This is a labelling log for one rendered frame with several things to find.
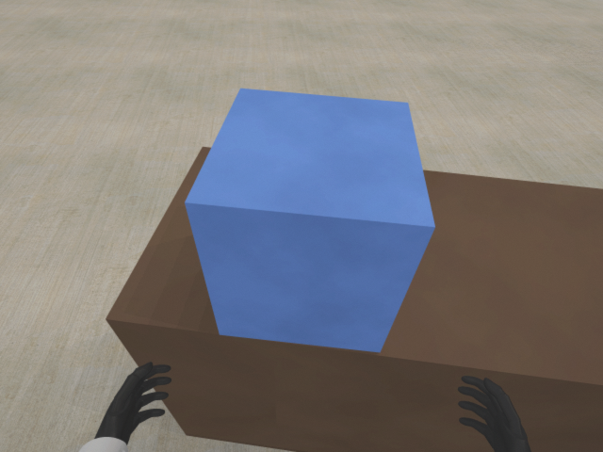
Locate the left robot hand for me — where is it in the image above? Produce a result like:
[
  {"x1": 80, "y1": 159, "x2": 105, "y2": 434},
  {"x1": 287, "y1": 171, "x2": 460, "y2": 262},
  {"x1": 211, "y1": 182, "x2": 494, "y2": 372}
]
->
[{"x1": 94, "y1": 362, "x2": 171, "y2": 445}]

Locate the right robot hand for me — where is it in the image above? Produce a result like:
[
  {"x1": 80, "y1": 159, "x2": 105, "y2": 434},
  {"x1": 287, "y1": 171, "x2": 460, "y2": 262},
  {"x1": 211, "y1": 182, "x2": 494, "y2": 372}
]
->
[{"x1": 458, "y1": 376, "x2": 531, "y2": 452}]

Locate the pedestal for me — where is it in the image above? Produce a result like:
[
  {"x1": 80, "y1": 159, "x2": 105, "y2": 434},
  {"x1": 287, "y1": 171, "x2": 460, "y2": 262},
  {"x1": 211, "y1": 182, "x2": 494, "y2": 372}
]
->
[{"x1": 106, "y1": 147, "x2": 603, "y2": 452}]

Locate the carton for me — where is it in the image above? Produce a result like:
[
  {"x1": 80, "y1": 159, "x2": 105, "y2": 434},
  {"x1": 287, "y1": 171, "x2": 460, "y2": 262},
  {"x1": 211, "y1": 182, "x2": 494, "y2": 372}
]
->
[{"x1": 185, "y1": 89, "x2": 435, "y2": 352}]

